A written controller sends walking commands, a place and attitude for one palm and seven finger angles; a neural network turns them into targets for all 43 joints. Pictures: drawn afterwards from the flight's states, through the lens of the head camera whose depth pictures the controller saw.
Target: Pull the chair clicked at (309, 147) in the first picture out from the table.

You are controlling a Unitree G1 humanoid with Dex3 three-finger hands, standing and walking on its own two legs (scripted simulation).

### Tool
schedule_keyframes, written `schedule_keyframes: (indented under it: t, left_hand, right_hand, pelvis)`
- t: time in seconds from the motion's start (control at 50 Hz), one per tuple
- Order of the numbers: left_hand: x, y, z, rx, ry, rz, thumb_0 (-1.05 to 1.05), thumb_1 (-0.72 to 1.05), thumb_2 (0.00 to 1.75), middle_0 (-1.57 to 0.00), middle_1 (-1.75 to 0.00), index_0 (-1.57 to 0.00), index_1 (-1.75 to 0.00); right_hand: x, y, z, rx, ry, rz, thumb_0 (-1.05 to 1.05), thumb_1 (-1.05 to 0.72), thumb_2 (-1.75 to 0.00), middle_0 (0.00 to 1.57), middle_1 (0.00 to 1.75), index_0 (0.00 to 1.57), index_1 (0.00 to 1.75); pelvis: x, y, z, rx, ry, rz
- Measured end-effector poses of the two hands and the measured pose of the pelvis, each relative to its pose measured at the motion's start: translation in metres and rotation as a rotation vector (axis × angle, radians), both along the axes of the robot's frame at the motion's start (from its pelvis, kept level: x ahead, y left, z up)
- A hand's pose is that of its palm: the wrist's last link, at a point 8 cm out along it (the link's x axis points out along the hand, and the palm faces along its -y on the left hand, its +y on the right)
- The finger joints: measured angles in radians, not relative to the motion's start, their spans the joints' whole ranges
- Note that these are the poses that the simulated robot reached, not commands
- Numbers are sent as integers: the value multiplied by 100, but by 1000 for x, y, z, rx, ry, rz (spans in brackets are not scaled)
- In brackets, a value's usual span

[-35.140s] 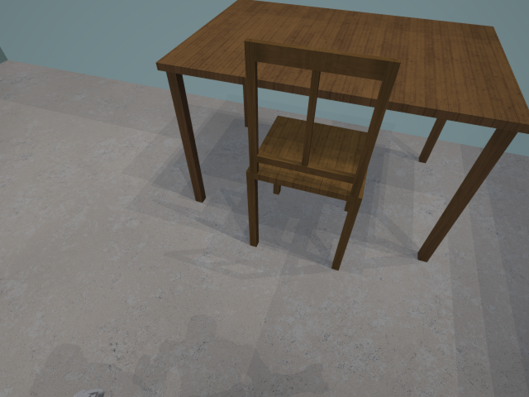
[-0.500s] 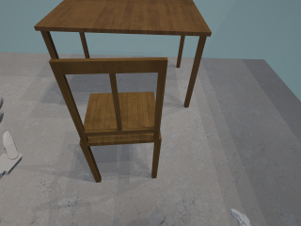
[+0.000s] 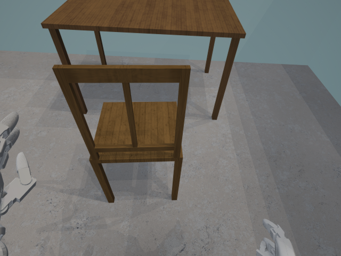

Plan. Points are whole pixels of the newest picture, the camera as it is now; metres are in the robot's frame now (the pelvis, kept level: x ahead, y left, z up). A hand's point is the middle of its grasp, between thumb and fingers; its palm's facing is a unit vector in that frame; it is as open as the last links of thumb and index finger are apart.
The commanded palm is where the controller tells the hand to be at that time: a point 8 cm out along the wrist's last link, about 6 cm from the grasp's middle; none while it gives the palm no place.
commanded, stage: let the arm hang, fingers relaxed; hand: left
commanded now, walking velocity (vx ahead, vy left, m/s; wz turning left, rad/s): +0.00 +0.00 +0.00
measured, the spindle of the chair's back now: (131, 118) +0.57 +0.18 -0.06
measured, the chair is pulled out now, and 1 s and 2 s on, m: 0.57 0.57 0.57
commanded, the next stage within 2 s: look to check the result in 1.10 s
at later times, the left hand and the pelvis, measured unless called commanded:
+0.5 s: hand out of the picture -0.01 +0.20 -0.17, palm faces +0.08 -0.97 -0.23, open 7.1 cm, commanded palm none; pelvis -0.01 +0.00 +0.00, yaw +3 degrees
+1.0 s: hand out of the picture -0.02 +0.15 -0.17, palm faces +0.07 -0.98 -0.16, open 7.4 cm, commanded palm none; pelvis +0.00 +0.00 +0.00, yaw +2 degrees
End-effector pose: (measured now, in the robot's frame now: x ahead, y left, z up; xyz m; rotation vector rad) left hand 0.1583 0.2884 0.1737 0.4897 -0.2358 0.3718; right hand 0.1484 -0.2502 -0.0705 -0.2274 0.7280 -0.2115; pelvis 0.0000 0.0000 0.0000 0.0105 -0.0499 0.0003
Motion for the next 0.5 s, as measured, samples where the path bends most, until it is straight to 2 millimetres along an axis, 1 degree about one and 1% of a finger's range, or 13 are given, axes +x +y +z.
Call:
schedule_keyframes:
  t: [0.02, 0.04, 0.08, 0.12, 0.16, 0.2, 0.24, 0.26, 0.28, 0.3, 0.34, 0.42, 0.5]
  left_hand:
    - [4, 0, -3, 24, 14, -18, 2, 88, 90, -22, -31, -21, -31]
    - [11, 2, -16, 19, 70, -26, 2, 88, 90, -21, -31, -21, -30]
    - [24, 6, -64, -62, 269, -1, 1, 89, 90, -21, -31, -20, -30]
    - [24, 3, -127, -182, 519, 42, 1, 89, 90, -20, -30, -20, -30]
    - [8, -11, -187, -288, 767, 62, 1, 90, 90, -20, -30, -19, -30]
    - [-19, -33, -238, -385, 973, 61, 1, 90, 90, -20, -30, -19, -30]
    - [-52, -57, -277, -480, 1140, 54, 1, 90, 90, -20, -30, -19, -30]
    - [-69, -68, -292, -526, 1213, 52, 2, 90, 90, -20, -30, -19, -30]
    - [-84, -76, -303, -579, 1253, 72, 1, 92, 90, -20, -30, -19, -30]
    - [-92, -74, -307, -619, 1246, 122, -2, 95, 90, -21, -30, -20, -30]
    - [-108, -66, -311, -617, 1279, 156, -5, 100, 90, -21, -30, -20, -30]
    - [-145, -53, -313, -585, 1402, 206, -5, 99, 90, -21, -30, -20, -30]
    - [-178, -43, -309, -561, 1499, 262, -2, 96, 90, -21, -30, -20, -30]
  right_hand:
    - [4, 0, 1, 2, -10, 21, 1, -90, -89, 20, 30, 20, 30]
    - [8, 1, -2, 8, -5, 44, 1, -90, -89, 20, 30, 19, 30]
    - [12, 3, -15, 30, 29, 74, 0, -90, -89, 20, 30, 19, 30]
    - [11, 9, -30, 61, 75, 85, 0, -90, -89, 20, 30, 19, 30]
    - [3, 19, -42, 92, 128, 87, 0, -91, -89, 20, 30, 19, 30]
    - [-12, 28, -49, 112, 194, 87, 0, -91, -89, 20, 30, 19, 30]
    - [-31, 35, -53, 118, 273, 86, 0, -91, -89, 20, 30, 19, 30]
    - [-42, 38, -54, 116, 314, 84, 0, -91, -89, 20, 30, 19, 30]
    - [-53, 39, -55, 112, 357, 82, 0, -91, -89, 20, 30, 20, 30]
    - [-64, 39, -55, 105, 394, 73, 0, -91, -89, 20, 30, 20, 30]
    - [-79, 30, -54, 71, 448, 49, -1, -94, -89, 21, 30, 20, 30]
    - [-106, 15, -56, 40, 538, 22, -2, -95, -89, 21, 30, 20, 30]
    - [-129, 12, -61, 53, 593, -2, -1, -93, -89, 20, 30, 20, 30]
  pelvis:
    - [0, 1, 0, -4, 14, 5]
    - [0, 2, -1, -5, 29, 15]
    - [-1, 6, -5, 1, 51, 29]
    - [-1, 8, -7, -3, 61, 35]
    - [0, 8, -7, -5, 57, 40]
    - [1, 6, -7, 0, 45, 48]
    - [2, 4, -7, 4, 32, 51]
    - [2, 2, -6, 4, 27, 51]
    - [2, 1, -6, 0, 23, 54]
    - [1, -1, -5, -4, 22, 59]
    - [-2, -2, -3, -13, 21, 61]
    - [-6, 0, 0, -25, 20, 61]
    - [-8, 3, 2, -25, 17, 57]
